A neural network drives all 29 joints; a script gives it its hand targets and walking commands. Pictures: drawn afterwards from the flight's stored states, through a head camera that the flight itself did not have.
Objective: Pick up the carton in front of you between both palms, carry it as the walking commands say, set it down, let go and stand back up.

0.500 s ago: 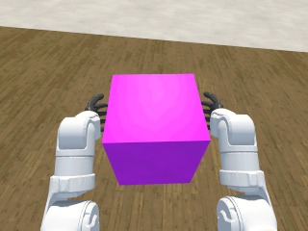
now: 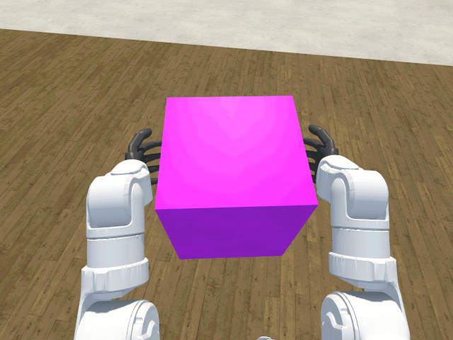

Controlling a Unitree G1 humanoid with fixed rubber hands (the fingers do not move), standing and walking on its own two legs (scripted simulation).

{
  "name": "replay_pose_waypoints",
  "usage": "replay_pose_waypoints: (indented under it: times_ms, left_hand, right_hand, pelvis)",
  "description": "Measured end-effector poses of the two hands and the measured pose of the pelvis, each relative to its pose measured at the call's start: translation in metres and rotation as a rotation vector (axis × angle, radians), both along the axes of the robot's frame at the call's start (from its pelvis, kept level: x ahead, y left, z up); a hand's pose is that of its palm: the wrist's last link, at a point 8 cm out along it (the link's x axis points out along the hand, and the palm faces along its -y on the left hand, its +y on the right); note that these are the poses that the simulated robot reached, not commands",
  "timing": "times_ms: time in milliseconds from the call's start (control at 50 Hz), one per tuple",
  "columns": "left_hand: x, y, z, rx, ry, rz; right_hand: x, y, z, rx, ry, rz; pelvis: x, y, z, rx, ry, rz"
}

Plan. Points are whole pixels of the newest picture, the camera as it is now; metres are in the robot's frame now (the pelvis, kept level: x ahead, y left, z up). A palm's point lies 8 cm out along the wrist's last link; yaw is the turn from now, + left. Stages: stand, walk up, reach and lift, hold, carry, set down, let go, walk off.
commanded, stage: carry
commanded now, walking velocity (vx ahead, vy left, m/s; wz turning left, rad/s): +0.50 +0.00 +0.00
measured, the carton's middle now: (230, 185) +0.38 +0.00 +0.03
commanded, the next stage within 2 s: none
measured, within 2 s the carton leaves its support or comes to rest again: neither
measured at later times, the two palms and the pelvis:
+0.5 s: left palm (165, 72) +0.69 +0.16 +0.07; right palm (290, 76) +0.66 -0.14 +0.07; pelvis +0.32 +0.03 -0.02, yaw -2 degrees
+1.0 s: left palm (184, 23) +0.97 +0.14 +0.05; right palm (279, 22) +0.98 -0.16 +0.05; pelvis +0.63 -0.02 -0.05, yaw +0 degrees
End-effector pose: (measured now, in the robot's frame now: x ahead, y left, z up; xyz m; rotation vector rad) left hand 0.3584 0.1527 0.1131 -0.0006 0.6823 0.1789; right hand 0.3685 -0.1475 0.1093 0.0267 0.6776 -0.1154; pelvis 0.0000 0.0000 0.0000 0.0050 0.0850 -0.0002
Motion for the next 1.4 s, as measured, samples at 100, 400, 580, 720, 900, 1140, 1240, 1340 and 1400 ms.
replay_pose_waypoints:
  times_ms: [100, 400, 580, 720, 900, 1140, 1240, 1340, 1400]
  left_hand:
    - [0.046, 0.009, -0.011, -0.013, 0.081, 0.035]
    - [0.27, 0.018, -0.013, -0.018, -0.026, -0.048]
    - [0.372, -0.003, -0.047, -0.007, 0.122, -0.146]
    - [0.453, -0.008, -0.034, -0.038, 0.036, -0.11]
    - [0.572, -0.021, -0.035, -0.004, -0.032, -0.064]
    - [0.677, -0.008, -0.065, -0.004, 0.097, 0.006]
    - [0.743, -0.007, -0.052, -0.008, 0.029, -0.003]
    - [0.818, 0.001, -0.047, -0.012, -0.022, -0.02]
    - [0.867, 0.007, -0.059, -0.017, -0.034, -0.049]
  right_hand:
    - [0.057, 0.009, -0.008, -0.015, 0.08, 0.037]
    - [0.254, 0.018, -0.007, -0.04, -0.026, -0.038]
    - [0.33, -0.002, -0.04, -0.046, 0.124, -0.114]
    - [0.42, -0.007, -0.022, -0.034, 0.036, -0.116]
    - [0.56, -0.02, -0.031, -0.022, -0.032, -0.033]
    - [0.684, -0.006, -0.065, -0.01, 0.096, 0.057]
    - [0.743, -0.005, -0.054, 0.005, 0.028, 0.028]
    - [0.813, 0.003, -0.048, 0.0, -0.024, 0.009]
    - [0.857, 0.009, -0.053, -0.025, -0.035, -0.006]
  pelvis:
    - [0.057, -0.009, 0.011, 0.024, 0.01, 0.001]
    - [0.271, 0.018, -0.027, -0.013, -0.013, -0.041]
    - [0.364, 0.034, -0.016, -0.032, 0.004, -0.04]
    - [0.442, 0.025, -0.014, -0.034, 0.023, -0.027]
    - [0.577, -0.003, -0.053, 0.004, -0.005, 0.002]
    - [0.696, -0.023, -0.042, 0.023, 0.007, -0.002]
    - [0.755, -0.017, -0.043, 0.019, 0.014, -0.013]
    - [0.828, -0.004, -0.058, -0.001, 0.012, -0.023]
    - [0.877, 0.005, -0.078, -0.021, -0.008, -0.041]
